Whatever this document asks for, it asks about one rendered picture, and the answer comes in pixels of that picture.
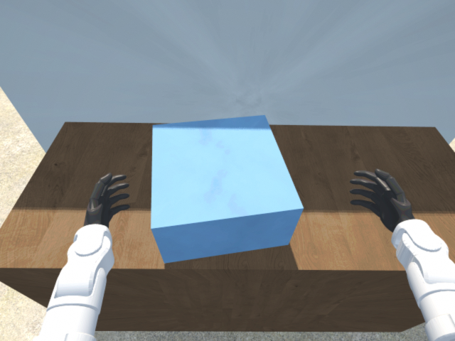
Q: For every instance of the right robot forearm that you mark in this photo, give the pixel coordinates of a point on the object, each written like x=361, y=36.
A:
x=431, y=276

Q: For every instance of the robot left hand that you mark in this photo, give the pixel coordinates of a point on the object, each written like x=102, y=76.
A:
x=99, y=209

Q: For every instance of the robot right hand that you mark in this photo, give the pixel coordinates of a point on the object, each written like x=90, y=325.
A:
x=390, y=203

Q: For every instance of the pedestal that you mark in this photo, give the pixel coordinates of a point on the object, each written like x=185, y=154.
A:
x=339, y=273

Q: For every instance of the left robot forearm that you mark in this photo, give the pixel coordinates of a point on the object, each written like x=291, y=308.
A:
x=76, y=300

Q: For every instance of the carton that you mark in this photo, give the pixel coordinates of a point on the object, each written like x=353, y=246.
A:
x=220, y=186

